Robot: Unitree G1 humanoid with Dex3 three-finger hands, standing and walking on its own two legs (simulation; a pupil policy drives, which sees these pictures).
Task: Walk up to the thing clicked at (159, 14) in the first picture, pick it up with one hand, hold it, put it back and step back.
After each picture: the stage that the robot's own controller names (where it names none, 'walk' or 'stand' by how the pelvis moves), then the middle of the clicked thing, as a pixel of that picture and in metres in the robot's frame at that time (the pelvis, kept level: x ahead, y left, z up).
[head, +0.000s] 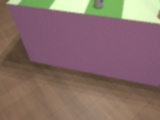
stand; out of the picture +0.90 -0.51 +0.02
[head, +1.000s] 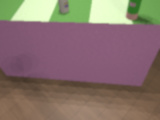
walk; out of the picture +0.86 -0.25 +0.05
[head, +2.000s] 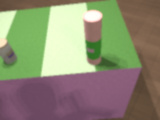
walk; (93, 40) +0.53 -0.02 +0.03
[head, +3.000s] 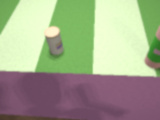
stand; out of the picture +0.47 -0.27 +0.06
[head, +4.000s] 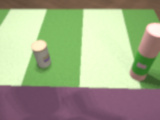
stand; (145, 55) +0.44 -0.22 +0.04
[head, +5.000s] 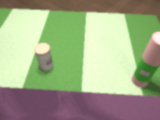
stand; (149, 63) +0.42 -0.24 +0.03
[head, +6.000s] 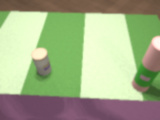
stand; (149, 67) +0.39 -0.23 +0.02
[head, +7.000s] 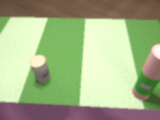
stand; (150, 76) +0.36 -0.23 +0.02
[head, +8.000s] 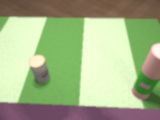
stand; (149, 75) +0.36 -0.22 +0.02
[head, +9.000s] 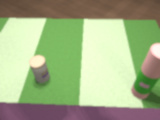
rise first; (149, 74) +0.37 -0.22 +0.02
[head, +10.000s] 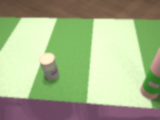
rise first; (158, 74) +0.37 -0.23 +0.02
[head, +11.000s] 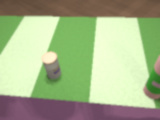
go down; out of the picture +0.37 -0.24 +0.03
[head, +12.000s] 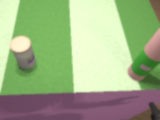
go down; (150, 56) +0.38 -0.25 +0.06
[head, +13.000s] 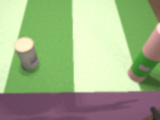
approach; (149, 57) +0.39 -0.25 +0.06
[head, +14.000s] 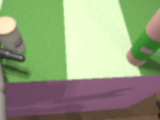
close in; (152, 37) +0.40 -0.23 +0.11
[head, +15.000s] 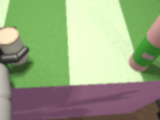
lift; (154, 43) +0.39 -0.24 +0.10
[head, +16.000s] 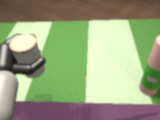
lift; (156, 68) +0.38 -0.24 +0.06
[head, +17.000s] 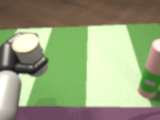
hold; (154, 72) +0.38 -0.24 +0.04
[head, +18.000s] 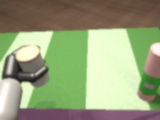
hold; (152, 75) +0.37 -0.24 +0.04
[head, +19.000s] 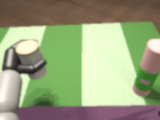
crouch; (148, 71) +0.38 -0.24 +0.04
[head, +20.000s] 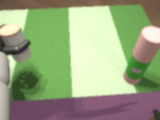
lower; (140, 59) +0.39 -0.23 +0.04
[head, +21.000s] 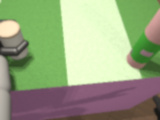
lower; (152, 40) +0.39 -0.24 +0.10
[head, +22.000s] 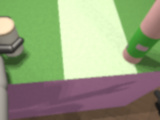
lower; (147, 34) +0.41 -0.24 +0.11
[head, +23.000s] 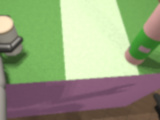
lower; (150, 36) +0.40 -0.24 +0.11
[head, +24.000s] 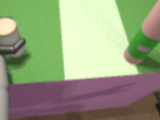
lower; (149, 35) +0.40 -0.24 +0.11
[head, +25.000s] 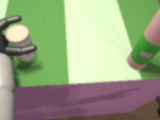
open; (151, 41) +0.40 -0.24 +0.10
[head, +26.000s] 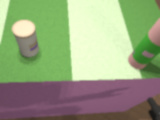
sink last; (154, 42) +0.41 -0.25 +0.09
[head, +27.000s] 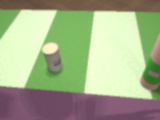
sink last; (159, 63) +0.39 -0.23 +0.07
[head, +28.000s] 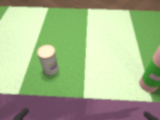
stand; out of the picture +0.37 -0.24 +0.07
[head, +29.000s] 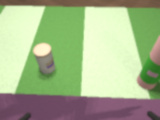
stand; (157, 62) +0.38 -0.23 +0.07
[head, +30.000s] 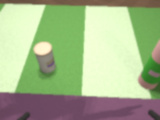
stand; (159, 62) +0.38 -0.24 +0.08
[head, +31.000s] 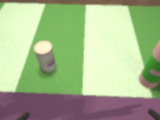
stand; out of the picture +0.38 -0.24 +0.08
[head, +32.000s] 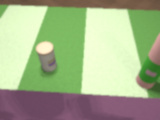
stand; (156, 62) +0.39 -0.23 +0.07
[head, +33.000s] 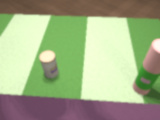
walk; (150, 70) +0.39 -0.23 +0.02
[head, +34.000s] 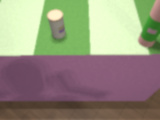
walk; (156, 21) +0.56 -0.27 +0.04
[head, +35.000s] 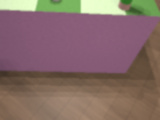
walk; out of the picture +0.86 -0.26 +0.04
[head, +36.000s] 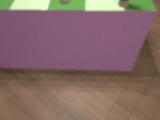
stand; out of the picture +1.01 -0.25 +0.04
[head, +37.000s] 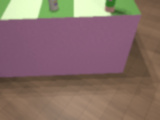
stand; out of the picture +1.03 -0.20 +0.02
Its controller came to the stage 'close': yes
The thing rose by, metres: 0.00
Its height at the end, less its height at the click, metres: +0.00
